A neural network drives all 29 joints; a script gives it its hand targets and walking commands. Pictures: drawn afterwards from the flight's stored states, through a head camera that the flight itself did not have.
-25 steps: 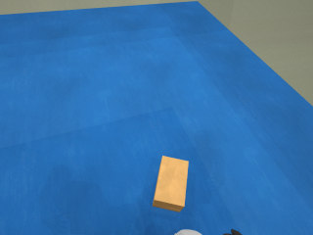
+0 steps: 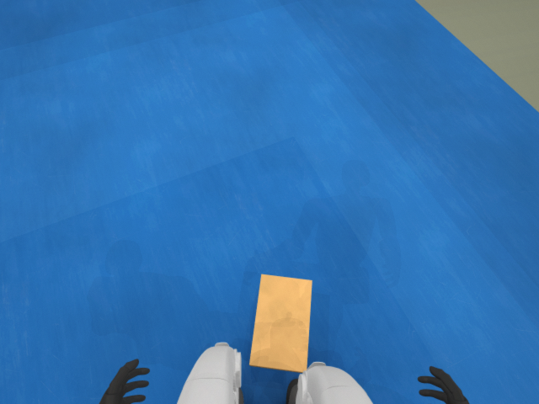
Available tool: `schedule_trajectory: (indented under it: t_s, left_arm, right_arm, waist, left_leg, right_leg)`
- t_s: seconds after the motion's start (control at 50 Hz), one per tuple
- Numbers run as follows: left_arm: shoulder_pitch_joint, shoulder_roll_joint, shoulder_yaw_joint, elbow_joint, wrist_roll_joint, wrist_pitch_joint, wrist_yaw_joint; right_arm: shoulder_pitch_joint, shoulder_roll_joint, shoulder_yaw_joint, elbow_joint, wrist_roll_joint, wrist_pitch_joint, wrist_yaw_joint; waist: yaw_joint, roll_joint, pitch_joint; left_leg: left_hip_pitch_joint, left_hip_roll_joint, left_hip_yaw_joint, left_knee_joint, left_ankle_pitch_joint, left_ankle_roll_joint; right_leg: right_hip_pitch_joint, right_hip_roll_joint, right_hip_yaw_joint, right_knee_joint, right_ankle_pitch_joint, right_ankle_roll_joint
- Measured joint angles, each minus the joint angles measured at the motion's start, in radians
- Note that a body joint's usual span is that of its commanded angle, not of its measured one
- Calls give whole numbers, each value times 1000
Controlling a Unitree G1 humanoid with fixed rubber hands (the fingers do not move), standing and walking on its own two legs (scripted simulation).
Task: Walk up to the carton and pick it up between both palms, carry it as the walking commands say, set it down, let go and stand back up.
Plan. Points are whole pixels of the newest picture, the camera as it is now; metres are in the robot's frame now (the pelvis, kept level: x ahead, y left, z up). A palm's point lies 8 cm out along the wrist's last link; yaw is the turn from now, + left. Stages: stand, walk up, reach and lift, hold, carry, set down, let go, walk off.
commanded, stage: walk up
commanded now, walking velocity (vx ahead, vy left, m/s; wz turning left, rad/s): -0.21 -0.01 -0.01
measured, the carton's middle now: (281, 323) +0.31 -0.03 -0.67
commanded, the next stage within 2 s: none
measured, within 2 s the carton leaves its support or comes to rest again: neither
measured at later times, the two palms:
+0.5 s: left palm (113, 396) +0.13 +0.24 -0.10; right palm (428, 380) +0.15 -0.24 -0.15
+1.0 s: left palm out of the picture +0.02 +0.29 -0.14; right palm (431, 398) +0.13 -0.22 -0.10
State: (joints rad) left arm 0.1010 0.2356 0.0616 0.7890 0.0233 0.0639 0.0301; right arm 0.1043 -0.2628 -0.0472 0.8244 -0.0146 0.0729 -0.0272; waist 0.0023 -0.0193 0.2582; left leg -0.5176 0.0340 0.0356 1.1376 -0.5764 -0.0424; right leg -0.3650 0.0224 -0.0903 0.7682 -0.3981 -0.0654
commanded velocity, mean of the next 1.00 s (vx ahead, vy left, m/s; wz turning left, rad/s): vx -0.22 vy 0.05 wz -0.02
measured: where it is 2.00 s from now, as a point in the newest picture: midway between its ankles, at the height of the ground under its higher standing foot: outside the picture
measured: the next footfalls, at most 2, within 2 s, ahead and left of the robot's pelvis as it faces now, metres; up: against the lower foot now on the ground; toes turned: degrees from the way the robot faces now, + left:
left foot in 0.12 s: +0.12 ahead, +0.11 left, +0.00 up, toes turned +4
right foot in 0.44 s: +0.06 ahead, -0.13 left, +0.00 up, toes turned -2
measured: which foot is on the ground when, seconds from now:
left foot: up 0.00-0.10, down 0.12-0.48, up 0.50-0.90, down 0.92-1.00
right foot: down 0.00-0.12, up 0.14-0.42, down 0.44-0.92, up 0.94-1.00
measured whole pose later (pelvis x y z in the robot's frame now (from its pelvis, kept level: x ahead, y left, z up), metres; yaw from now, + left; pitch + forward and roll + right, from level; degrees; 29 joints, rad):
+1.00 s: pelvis -0.01 +0.02 +0.01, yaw -1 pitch -3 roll +2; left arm 0.22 0.27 0.08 0.87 0.03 0.09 0.02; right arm 0.06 -0.20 -0.02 0.83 -0.02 0.06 -0.01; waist 0.06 -0.11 0.21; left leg -0.29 0.00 0.07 0.67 -0.35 -0.01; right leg -0.43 -0.03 0.08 1.04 -0.57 0.03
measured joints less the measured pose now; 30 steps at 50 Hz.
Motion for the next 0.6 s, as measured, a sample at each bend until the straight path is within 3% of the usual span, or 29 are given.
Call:
schedule_trajectory:
  t_s: [0.1,0.14,0.2,0.26,0.32,0.38,0.44,0.5,0.54,0.6]
  left_arm:
    - [61,-7,-4,32,-4,-3,-5]
    - [81,4,3,53,-10,5,-10]
    - [93,7,14,70,-11,28,-13]
    - [80,7,5,75,-5,31,-22]
    - [72,-2,-6,67,0,26,-28]
    - [63,-7,-12,57,-3,16,-28]
    - [56,-2,-13,50,-7,0,-26]
    - [47,-28,-21,54,-3,-22,-20]
    - [63,-29,-34,44,5,-32,-11]
    - [94,-36,-31,43,7,-30,1]
  right_arm:
    - [-38,20,11,-31,6,-3,13]
    - [-40,44,18,-29,2,-12,15]
    - [-41,70,38,-39,-1,-22,14]
    - [-46,92,41,-31,3,-17,1]
    - [-55,100,42,-13,3,-9,-4]
    - [-55,100,40,1,-2,-8,-1]
    - [-44,93,36,17,-2,-3,5]
    - [-23,52,19,47,6,19,15]
    - [-5,34,6,64,7,43,19]
    - [4,7,-7,75,3,54,26]
  waist:
    - [25,-25,-30]
    - [38,-65,-44]
    - [51,-84,-58]
    - [49,-71,-56]
    - [50,-37,-60]
    - [44,-3,-61]
    - [42,21,-64]
    - [13,104,-57]
    - [13,99,-73]
    - [15,84,-85]
  left_leg:
    - [47,1,7,-286,106,23]
    - [92,-14,33,-360,263,53]
    - [125,-14,57,-362,232,75]
    - [162,-14,60,-407,240,72]
    - [179,-8,69,-445,257,69]
    - [183,-6,79,-463,268,63]
    - [171,-5,91,-441,260,50]
    - [140,11,29,-349,211,36]
    - [90,-33,-2,-178,83,17]
    - [62,-62,-10,-20,40,-4]
  right_leg:
    - [48,9,-17,0,-43,7]
    - [50,-11,4,56,-73,16]
    - [-13,10,81,281,-223,55]
    - [-41,6,115,397,-232,74]
    - [-35,-16,126,364,-190,86]
    - [15,-43,128,197,-157,88]
    - [88,-56,129,-11,-80,79]
    - [117,-31,80,-43,-35,60]
    - [110,-52,79,-39,-36,56]
    - [113,-73,95,-72,-14,61]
